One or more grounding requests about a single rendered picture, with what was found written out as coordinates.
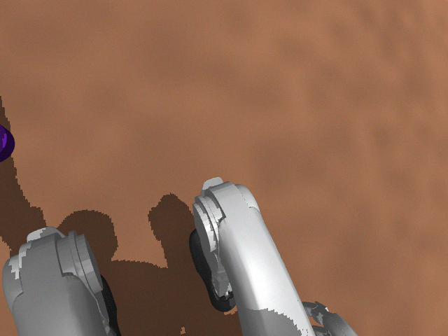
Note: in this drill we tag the left robot foot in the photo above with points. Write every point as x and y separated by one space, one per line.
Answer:
111 308

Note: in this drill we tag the right robot hand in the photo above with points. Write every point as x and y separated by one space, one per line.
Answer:
334 324

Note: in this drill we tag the tin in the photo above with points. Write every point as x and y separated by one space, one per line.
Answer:
7 143

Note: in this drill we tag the right robot foot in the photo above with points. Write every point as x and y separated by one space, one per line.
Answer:
223 303

